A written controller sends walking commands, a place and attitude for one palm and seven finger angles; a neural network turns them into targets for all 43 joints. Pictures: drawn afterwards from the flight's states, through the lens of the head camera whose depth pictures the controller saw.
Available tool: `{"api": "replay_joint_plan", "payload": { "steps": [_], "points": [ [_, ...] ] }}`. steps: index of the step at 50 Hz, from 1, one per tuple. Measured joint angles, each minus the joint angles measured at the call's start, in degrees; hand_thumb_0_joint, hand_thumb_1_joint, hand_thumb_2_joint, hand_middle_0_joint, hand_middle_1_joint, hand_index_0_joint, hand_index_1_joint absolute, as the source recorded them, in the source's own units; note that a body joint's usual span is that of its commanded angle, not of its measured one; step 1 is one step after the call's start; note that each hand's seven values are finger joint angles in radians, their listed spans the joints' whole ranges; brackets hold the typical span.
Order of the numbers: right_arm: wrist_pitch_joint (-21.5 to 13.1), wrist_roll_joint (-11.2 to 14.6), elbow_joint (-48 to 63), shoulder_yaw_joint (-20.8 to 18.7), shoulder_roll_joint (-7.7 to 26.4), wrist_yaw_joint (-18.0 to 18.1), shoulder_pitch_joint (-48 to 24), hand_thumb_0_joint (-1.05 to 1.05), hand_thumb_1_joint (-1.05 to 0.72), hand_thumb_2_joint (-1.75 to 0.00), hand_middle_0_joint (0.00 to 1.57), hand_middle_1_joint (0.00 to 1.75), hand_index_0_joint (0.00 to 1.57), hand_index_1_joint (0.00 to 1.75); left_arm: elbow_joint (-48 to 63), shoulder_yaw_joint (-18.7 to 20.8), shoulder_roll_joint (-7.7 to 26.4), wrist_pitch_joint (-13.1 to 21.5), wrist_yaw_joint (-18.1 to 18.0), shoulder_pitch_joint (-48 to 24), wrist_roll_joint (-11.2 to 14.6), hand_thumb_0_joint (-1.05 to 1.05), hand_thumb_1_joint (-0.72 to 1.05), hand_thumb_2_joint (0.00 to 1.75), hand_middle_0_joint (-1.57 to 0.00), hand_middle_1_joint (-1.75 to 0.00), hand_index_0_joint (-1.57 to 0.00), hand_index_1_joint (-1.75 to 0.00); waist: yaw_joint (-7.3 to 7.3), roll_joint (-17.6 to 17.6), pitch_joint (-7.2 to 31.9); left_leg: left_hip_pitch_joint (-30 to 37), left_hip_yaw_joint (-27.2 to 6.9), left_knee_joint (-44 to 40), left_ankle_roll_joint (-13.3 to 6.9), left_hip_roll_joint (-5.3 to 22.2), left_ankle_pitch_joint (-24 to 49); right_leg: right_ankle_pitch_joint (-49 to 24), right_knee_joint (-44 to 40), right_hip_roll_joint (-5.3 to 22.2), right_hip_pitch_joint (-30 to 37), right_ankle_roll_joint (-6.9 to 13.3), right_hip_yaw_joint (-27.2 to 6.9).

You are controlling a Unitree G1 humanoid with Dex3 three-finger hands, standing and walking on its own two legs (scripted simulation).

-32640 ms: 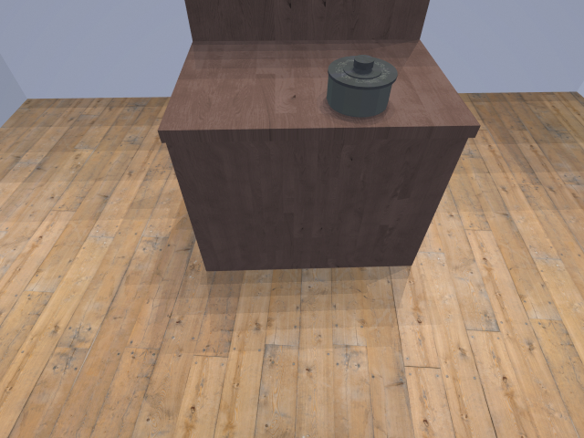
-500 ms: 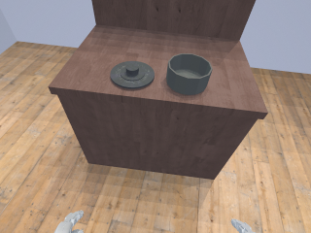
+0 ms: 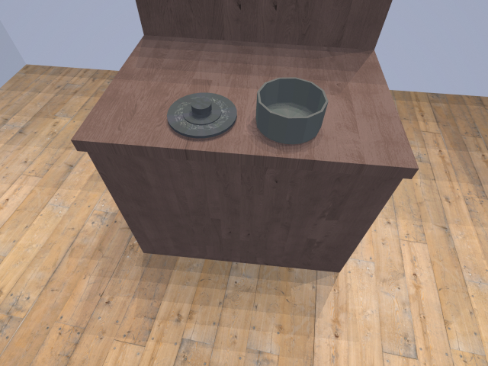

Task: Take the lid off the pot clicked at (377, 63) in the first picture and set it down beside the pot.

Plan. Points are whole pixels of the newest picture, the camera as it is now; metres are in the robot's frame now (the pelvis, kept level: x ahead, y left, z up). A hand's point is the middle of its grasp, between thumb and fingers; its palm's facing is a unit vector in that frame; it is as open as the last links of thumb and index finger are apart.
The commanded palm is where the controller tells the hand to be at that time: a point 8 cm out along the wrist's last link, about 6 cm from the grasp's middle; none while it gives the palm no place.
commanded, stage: let the arm hang, fingers relaxed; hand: left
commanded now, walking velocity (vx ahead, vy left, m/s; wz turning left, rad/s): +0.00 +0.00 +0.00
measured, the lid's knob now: (201, 106) +0.73 +0.16 -0.02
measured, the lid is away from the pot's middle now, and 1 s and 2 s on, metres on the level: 0.24 0.24 0.24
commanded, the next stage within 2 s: look to check the result in 1.10 s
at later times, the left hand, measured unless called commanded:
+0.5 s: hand out of the picture +0.01 +0.17 -0.18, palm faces +0.04 -0.98 -0.18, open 7.3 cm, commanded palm none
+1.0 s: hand out of the picture +0.00 +0.16 -0.18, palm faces +0.04 -0.98 -0.17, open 7.3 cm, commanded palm none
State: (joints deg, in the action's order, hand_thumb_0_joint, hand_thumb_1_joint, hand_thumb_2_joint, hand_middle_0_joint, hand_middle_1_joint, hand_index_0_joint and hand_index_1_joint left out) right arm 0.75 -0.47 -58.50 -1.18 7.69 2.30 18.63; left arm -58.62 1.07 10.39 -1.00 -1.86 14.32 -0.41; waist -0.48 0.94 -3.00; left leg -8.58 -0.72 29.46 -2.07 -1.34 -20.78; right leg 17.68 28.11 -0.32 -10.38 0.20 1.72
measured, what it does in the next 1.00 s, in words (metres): stands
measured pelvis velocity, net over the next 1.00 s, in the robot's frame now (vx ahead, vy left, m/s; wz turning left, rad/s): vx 0.00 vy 0.00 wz -0.01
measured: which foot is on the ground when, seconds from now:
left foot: down 0.00-1.00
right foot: down 0.00-1.00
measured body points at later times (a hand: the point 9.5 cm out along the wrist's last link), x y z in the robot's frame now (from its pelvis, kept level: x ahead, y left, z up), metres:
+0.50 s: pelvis -0.01 +0.00 +0.00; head +0.01 +0.01 +0.45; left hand +0.01 +0.22 -0.16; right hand -0.02 -0.22 -0.15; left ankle -0.06 +0.10 -0.74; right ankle -0.03 -0.12 -0.74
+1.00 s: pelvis +0.00 +0.00 +0.00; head +0.02 +0.01 +0.45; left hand +0.00 +0.22 -0.16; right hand -0.03 -0.21 -0.15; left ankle -0.06 +0.10 -0.74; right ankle -0.03 -0.12 -0.74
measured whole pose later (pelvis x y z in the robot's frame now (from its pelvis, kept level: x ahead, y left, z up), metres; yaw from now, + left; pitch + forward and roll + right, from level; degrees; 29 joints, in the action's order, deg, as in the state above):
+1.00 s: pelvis +0.00 +0.00 +0.00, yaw -1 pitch +0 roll -1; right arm -0.5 -0.2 -62.6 -1.3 5.7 3.0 18.6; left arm -63.6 1.6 7.7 -0.5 -2.4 15.7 -0.5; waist -0.3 -0.2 -2.8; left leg -7.3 -0.1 26.6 -2.1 -1.3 -19.1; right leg 16.0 25.7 -0.4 -9.4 0.1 1.2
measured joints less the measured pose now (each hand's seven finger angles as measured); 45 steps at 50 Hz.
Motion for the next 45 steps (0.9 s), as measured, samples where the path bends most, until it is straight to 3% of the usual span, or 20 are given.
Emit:
{"api": "replay_joint_plan", "payload": {
  "steps": [4,45],
  "points": [
    [-0.3,0.0,-0.9,-0.1,-0.3,0.0,-0.3,0.01,-0.92,-0.89,0.2,0.3,0.2,0.3,-0.3,0.0,-1.4,0.2,-0.3,-1.3,0.0,0.0,0.92,0.9,-0.2,-0.3,-0.2,-0.3,-0.1,-0.6,0.4,0.5,0.2,-0.6,0.0,0.0,0.4,-0.3,-0.3,0.0,0.3,0.0,-0.2],
    [-1.3,0.3,-3.8,-0.1,-1.9,0.7,-0.1,0.0,-0.91,-0.89,0.2,0.3,0.2,0.3,-5.0,0.4,-2.8,0.4,-0.4,1.5,-0.1,0.01,0.93,0.9,-0.2,-0.3,-0.2,-0.3,0.21,-1.2,0.1,1.2,0.6,-2.8,-0.1,0.0,1.8,-1.8,-2.5,0.0,0.9,-0.2,-0.5]
  ]
}}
